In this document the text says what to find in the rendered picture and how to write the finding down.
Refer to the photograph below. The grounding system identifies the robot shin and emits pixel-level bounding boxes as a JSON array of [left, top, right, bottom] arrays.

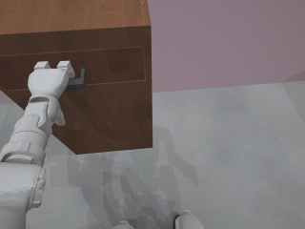
[[119, 220, 130, 225], [180, 210, 192, 216]]

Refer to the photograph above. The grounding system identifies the robot left hand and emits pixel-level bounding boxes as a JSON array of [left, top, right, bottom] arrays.
[[28, 60, 75, 126]]

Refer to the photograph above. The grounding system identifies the cabinet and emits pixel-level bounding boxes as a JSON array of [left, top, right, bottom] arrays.
[[0, 0, 153, 155]]

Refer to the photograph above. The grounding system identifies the robot left forearm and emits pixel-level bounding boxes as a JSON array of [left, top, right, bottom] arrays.
[[0, 94, 59, 167]]

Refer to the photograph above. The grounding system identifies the robot left shin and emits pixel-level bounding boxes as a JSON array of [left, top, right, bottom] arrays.
[[119, 220, 130, 225]]

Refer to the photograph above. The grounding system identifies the drawer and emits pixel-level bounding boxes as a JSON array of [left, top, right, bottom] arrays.
[[0, 46, 145, 90]]

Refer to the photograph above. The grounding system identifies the robot right shin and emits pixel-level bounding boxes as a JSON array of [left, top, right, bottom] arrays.
[[180, 210, 192, 216]]

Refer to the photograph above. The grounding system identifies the handle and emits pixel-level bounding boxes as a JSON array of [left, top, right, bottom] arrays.
[[65, 68, 87, 91]]

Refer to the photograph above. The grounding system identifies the robot left upper arm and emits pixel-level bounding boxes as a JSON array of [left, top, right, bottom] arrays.
[[0, 162, 47, 229]]

